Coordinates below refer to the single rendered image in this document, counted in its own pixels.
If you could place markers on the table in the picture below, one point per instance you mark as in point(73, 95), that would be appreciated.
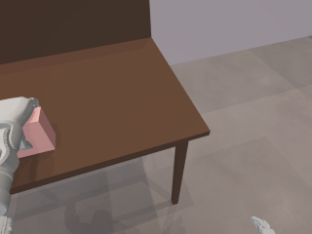
point(102, 82)

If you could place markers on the robot left forearm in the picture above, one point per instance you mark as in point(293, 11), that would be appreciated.
point(10, 139)

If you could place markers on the robot left upper arm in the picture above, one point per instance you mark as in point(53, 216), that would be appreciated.
point(5, 225)

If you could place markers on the robot left hand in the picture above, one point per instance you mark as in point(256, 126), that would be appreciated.
point(18, 110)

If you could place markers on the sponge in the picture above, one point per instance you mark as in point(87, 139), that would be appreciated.
point(39, 132)

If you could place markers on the robot right hand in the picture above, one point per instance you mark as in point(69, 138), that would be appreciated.
point(262, 226)

